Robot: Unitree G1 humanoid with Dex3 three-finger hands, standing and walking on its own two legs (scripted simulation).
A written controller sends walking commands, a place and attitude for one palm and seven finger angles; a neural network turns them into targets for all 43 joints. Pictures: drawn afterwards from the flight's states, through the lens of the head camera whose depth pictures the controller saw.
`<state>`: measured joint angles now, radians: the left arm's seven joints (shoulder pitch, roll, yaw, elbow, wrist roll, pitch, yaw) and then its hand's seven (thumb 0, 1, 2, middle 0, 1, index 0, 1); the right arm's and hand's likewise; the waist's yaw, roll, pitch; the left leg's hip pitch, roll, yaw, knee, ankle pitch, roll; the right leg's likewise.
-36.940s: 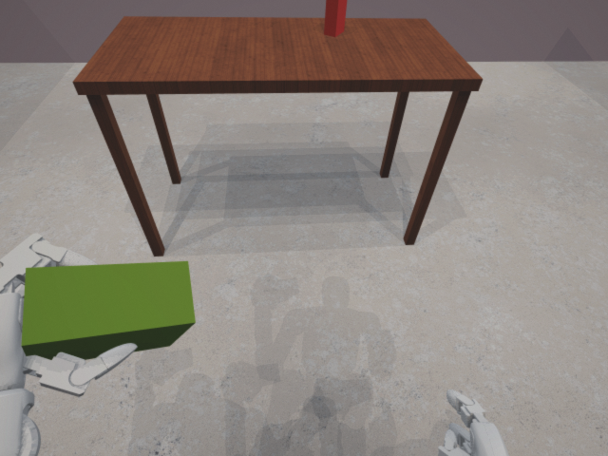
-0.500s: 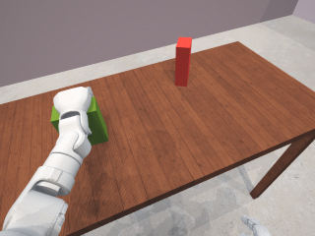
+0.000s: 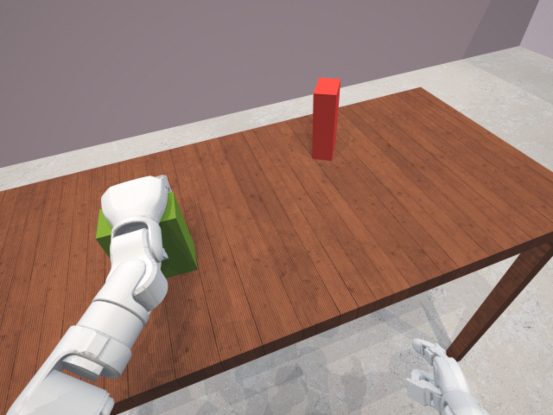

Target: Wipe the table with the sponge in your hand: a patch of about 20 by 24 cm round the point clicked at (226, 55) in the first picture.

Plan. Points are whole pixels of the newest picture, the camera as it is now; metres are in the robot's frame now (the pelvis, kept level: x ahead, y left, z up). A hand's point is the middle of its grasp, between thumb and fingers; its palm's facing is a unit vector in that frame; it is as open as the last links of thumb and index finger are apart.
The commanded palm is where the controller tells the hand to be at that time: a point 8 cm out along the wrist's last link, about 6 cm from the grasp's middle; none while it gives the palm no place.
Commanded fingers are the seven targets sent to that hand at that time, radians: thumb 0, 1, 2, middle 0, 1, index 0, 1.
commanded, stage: wipe back along the middle lane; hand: left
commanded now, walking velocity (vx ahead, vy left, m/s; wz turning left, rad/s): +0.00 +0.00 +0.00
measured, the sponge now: (156, 249) +0.36 +0.25 +0.04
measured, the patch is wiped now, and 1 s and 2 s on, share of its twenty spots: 0.60 0.85 0.90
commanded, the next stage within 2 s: slide across to the third lane in 0.84 s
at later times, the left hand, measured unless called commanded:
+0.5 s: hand (159, 245) +0.32 +0.21 +0.10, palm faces +0.10 -0.09 -0.99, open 10.3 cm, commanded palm +0.27 +0.19 +0.14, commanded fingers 0.00 0.10 1.30 -1.20 -1.60 -1.20 -1.60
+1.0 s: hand (165, 272) +0.27 +0.18 +0.11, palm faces +0.14 -0.16 -0.98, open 10.3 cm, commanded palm +0.23 +0.17 +0.15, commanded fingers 0.00 0.10 1.30 -1.20 -1.60 -1.20 -1.60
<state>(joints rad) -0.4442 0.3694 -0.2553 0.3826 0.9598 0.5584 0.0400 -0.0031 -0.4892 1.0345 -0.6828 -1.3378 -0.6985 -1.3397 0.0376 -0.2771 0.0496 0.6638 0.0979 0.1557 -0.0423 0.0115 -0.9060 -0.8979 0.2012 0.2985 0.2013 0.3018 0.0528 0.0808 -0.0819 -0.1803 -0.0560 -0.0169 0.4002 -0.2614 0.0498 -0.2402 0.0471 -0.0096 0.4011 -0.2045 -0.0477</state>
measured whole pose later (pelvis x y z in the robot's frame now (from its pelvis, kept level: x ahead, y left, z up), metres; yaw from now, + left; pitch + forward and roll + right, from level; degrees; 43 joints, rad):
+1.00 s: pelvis -0.01 -0.01 +0.00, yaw -2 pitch -2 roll +1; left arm -0.08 0.32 -0.31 -0.12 0.96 0.67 0.05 0.00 -0.48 1.04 -0.67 -1.35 -0.69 -1.35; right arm -0.02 -0.26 0.06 0.65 0.09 0.17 0.03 0.01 -0.91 -0.90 0.20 0.30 0.20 0.30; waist 0.09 0.10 -0.07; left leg -0.12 -0.04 0.01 0.44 -0.28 0.03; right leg -0.20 0.07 0.01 0.47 -0.23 -0.07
